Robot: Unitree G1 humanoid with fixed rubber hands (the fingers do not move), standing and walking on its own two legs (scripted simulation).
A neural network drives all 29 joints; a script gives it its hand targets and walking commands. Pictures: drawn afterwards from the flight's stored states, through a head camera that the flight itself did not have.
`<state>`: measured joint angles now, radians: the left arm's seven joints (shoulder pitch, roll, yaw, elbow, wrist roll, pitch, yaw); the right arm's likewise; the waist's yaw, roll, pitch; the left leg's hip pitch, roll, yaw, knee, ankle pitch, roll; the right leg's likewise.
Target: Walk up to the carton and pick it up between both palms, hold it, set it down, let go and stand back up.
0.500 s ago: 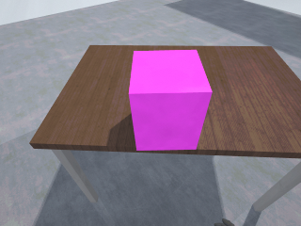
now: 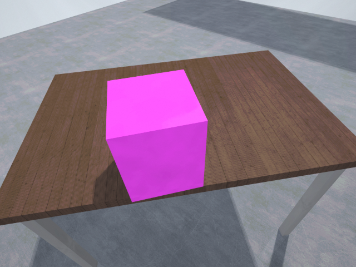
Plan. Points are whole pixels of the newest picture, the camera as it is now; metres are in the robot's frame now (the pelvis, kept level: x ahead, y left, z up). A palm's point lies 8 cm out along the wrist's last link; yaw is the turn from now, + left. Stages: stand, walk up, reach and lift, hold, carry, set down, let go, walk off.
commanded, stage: walk up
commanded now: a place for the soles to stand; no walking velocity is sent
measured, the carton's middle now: (157, 136) +0.45 +0.06 +0.06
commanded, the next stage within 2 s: reach and lift in 1.68 s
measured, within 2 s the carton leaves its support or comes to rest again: neither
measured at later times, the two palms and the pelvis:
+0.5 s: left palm out of the picture +0.07 +0.21 -0.12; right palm out of the picture +0.05 -0.22 -0.13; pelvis +0.01 -0.01 +0.00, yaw -2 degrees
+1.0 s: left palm out of the picture +0.06 +0.18 -0.12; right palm out of the picture +0.02 -0.26 -0.13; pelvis -0.02 -0.03 +0.00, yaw +1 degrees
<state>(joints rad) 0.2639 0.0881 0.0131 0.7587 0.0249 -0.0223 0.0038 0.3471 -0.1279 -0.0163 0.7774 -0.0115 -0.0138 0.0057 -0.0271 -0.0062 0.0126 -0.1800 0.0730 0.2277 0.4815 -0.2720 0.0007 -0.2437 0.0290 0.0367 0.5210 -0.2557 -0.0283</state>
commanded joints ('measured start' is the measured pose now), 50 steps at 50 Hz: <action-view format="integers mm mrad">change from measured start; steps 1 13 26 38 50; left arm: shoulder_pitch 8 45 14 2 13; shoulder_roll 86 93 139 144 150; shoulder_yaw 32 30 37 32 31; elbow -76 -38 -34 -27 -12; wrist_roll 0 1 -1 -2 -10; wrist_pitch -33 -30 -21 1 0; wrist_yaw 10 14 14 9 1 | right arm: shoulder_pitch -2 -6 -7 1 27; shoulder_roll -92 -93 -112 -116 -117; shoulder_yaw -25 -22 -19 -21 -14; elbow -85 -44 -10 -11 9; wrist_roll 0 -2 7 4 -2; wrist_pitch -25 -11 -10 -4 -6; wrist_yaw -2 -5 -15 -23 -19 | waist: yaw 16 16 13 22 19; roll -1 -21 -65 0 -30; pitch -38 -6 42 2 36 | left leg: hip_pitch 61 97 81 54 32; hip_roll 80 78 106 94 62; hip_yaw -119 -105 -126 -127 -145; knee -85 -96 -108 -98 -82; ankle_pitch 152 83 164 66 6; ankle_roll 6 11 16 9 -10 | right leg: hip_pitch -19 -69 -83 -62 -94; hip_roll -92 -84 -68 -86 -108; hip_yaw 104 132 123 133 158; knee -77 -111 -94 -125 -231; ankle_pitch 255 192 229 129 -56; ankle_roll -38 -28 -25 -42 -36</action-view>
